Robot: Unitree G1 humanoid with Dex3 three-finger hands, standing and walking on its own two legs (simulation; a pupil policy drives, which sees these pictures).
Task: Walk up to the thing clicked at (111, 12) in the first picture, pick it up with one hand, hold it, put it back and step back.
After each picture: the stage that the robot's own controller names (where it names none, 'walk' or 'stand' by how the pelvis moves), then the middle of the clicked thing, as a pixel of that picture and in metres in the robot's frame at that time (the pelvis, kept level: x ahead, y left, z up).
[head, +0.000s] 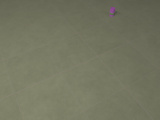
stand; (112, 11) +1.99 -0.47 -0.72
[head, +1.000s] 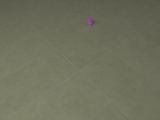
walk; (90, 21) +1.89 -0.05 -0.69
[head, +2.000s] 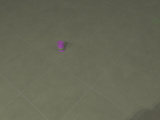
walk; (60, 46) +1.29 +0.25 -0.71
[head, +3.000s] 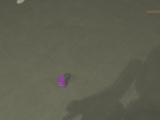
walk; (62, 82) +0.79 +0.22 -0.72
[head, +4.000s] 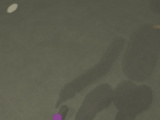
walk; out of the picture +0.44 +0.18 -0.69
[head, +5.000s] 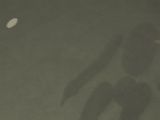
stand; out of the picture +0.31 +0.17 -0.72
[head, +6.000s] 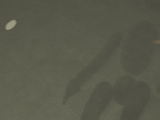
stand; out of the picture +0.30 +0.17 -0.72
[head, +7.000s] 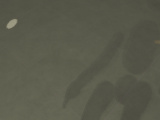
stand; out of the picture +0.30 +0.17 -0.73
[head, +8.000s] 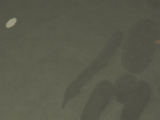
stand; out of the picture +0.30 +0.17 -0.73
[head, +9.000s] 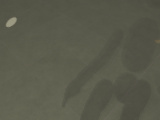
go down; out of the picture +0.29 +0.17 -0.73
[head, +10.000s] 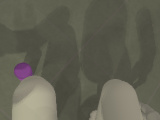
go down; (24, 73) +0.37 +0.23 -0.30
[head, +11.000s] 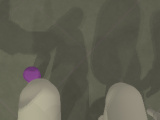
approach; (33, 76) +0.36 +0.23 -0.30
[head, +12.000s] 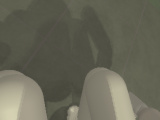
close in; out of the picture +0.33 +0.26 -0.21
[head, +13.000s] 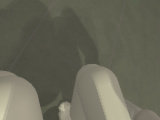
close; out of the picture +0.35 +0.26 -0.21
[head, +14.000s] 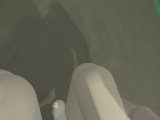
close; out of the picture +0.34 +0.27 -0.22
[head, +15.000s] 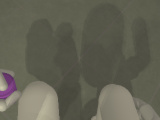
lift; (4, 90) +0.28 +0.26 -0.08
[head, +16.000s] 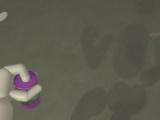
hold; (28, 90) +0.33 +0.18 +0.03
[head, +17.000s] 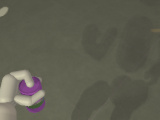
hold; (33, 95) +0.32 +0.17 -0.01
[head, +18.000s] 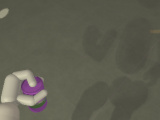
hold; (35, 94) +0.32 +0.17 -0.01
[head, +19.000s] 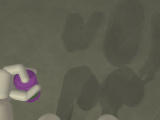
crouch; (28, 86) +0.34 +0.18 -0.07
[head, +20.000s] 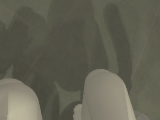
lower; out of the picture +0.37 +0.25 -0.18
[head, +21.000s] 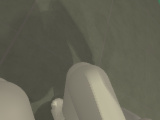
lower; out of the picture +0.38 +0.28 -0.22
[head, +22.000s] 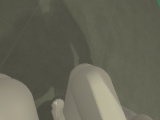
lower; out of the picture +0.38 +0.28 -0.22
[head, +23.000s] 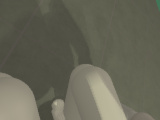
lower; out of the picture +0.37 +0.28 -0.22
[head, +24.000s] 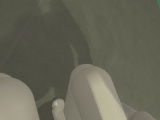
lower; out of the picture +0.37 +0.28 -0.22
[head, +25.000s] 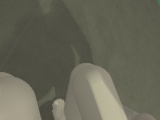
withdraw; out of the picture +0.35 +0.24 -0.23
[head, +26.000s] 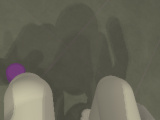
stand; (15, 75) +0.36 +0.22 -0.27
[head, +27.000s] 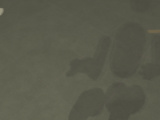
stand; out of the picture +0.30 +0.15 -0.64
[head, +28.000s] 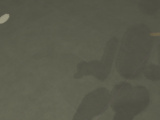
stand; out of the picture +0.31 +0.16 -0.67
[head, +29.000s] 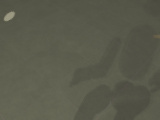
stand; out of the picture +0.32 +0.16 -0.68
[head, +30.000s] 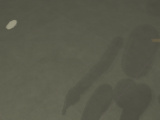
stand; out of the picture +0.33 +0.16 -0.72
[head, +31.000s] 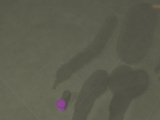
walk; (61, 105) +0.45 +0.14 -0.70
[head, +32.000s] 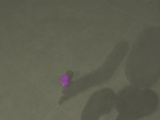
walk; (65, 81) +0.71 +0.17 -0.70
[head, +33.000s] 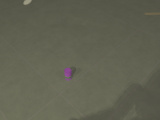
stand; (68, 74) +0.94 +0.16 -0.71
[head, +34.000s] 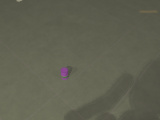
stand; (64, 73) +0.92 +0.15 -0.72
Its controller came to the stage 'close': yes
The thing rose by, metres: 0.70
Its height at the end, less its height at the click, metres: +0.00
